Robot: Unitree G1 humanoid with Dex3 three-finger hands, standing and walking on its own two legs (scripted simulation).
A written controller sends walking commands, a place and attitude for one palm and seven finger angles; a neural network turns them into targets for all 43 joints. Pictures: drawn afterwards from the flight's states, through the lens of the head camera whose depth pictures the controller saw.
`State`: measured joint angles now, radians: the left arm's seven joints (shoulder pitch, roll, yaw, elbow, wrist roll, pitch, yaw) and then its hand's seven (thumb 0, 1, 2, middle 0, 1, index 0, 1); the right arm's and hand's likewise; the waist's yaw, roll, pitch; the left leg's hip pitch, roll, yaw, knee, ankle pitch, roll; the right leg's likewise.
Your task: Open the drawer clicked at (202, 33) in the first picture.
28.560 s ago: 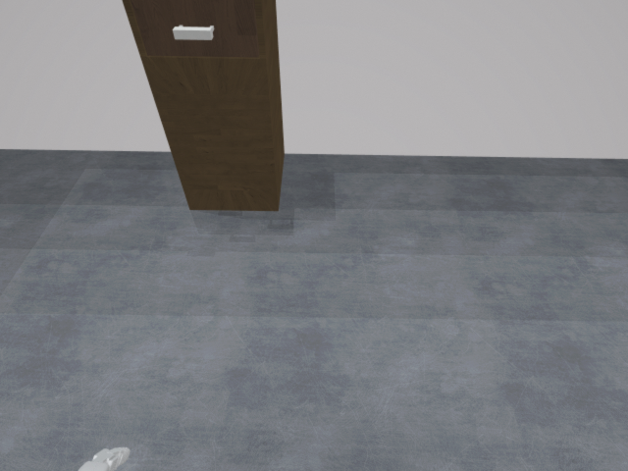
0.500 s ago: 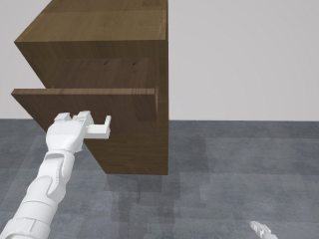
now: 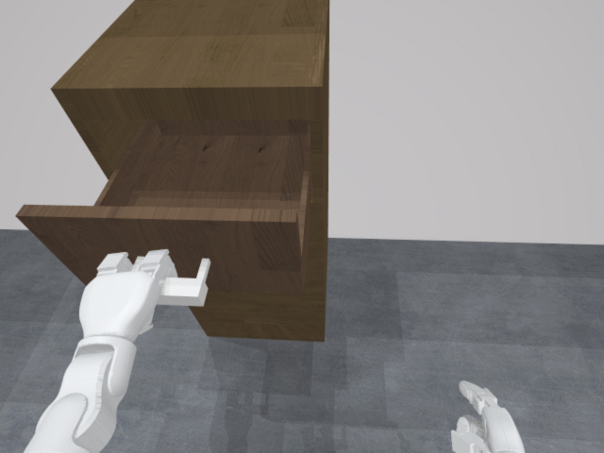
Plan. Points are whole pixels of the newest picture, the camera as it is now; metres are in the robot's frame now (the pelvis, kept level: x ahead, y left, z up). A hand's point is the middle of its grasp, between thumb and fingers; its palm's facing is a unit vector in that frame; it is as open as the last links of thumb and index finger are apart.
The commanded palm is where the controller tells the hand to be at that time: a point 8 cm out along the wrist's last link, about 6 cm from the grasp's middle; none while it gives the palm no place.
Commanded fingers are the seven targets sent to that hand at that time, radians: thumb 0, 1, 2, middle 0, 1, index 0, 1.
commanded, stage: pull the drawer open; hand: left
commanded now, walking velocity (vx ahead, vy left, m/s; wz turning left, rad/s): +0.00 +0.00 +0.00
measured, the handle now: (167, 277) +0.33 +0.22 +0.05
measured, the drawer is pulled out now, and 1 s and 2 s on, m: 0.20 0.30 0.30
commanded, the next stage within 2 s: open the thumb to release the handle in 1.30 s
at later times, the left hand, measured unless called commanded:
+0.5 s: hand (126, 363) +0.22 +0.25 +0.02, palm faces +0.01 -0.07 -1.00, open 5.8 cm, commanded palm +0.19 +0.23 +0.08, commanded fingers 0.00 0.90 0.90 -0.40 -1.35 -0.40 -1.35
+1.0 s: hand (115, 392) +0.18 +0.25 +0.02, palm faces +0.00 -0.09 -1.00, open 5.8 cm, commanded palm +0.13 +0.24 +0.08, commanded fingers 0.00 0.90 0.90 -0.40 -1.35 -0.40 -1.35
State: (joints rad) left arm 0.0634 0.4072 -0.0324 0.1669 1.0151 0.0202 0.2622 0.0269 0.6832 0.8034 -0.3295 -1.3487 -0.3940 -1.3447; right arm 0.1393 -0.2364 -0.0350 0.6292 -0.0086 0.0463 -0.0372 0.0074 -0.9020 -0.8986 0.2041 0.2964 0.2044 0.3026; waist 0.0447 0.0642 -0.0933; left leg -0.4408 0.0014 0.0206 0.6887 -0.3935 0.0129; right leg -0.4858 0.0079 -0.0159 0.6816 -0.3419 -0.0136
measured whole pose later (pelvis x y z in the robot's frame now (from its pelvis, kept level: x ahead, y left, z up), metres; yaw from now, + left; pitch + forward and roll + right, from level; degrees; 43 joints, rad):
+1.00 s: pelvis +0.00 +0.00 -0.01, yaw -2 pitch +9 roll +0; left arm 0.59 0.39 0.02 -0.25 1.00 0.02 0.35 0.04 0.70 0.76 -0.31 -1.35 -0.42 -1.34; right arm 0.13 -0.23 -0.01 0.57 -0.04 0.05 0.01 0.01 -0.90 -0.90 0.20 0.30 0.20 0.30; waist 0.06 0.06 -0.11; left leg -0.48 0.02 0.04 0.78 -0.45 0.01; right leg -0.53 0.02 0.01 0.77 -0.39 -0.01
